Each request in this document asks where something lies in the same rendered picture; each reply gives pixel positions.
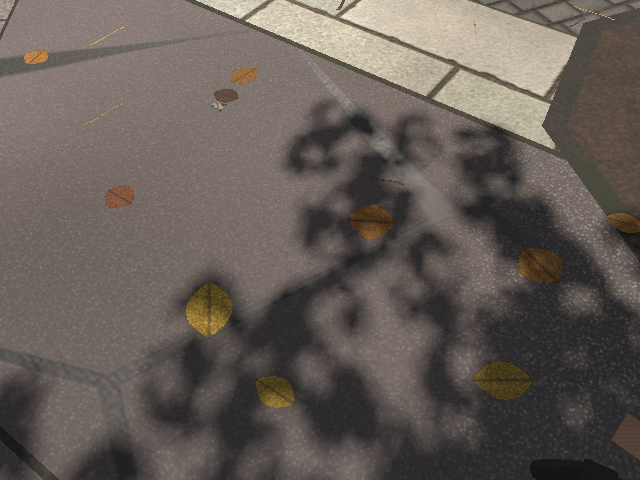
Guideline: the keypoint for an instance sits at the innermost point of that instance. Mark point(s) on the right robot hand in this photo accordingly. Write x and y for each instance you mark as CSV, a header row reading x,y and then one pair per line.
x,y
557,469

